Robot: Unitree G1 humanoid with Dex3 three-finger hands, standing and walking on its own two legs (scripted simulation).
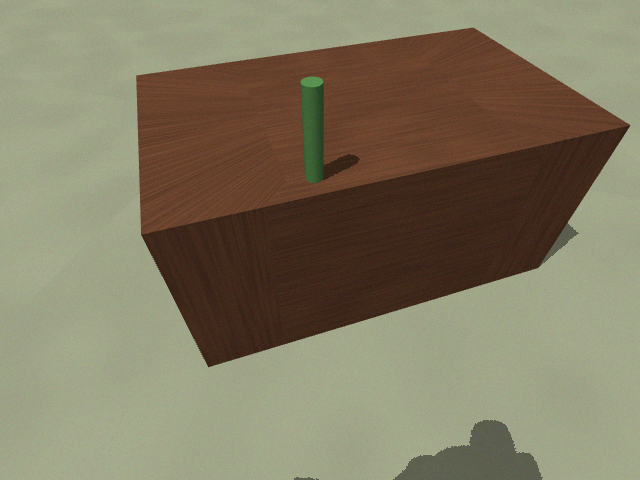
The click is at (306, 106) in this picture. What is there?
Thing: slim round
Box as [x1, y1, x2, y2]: [300, 77, 323, 182]
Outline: 306,77 303,78 300,82 305,178 310,182 318,182 323,177 322,80 318,77
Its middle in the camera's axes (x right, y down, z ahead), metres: -0.02 -0.24 +0.87
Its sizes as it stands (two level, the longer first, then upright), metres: 0.046 0.046 0.241
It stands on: a support 0.65 m high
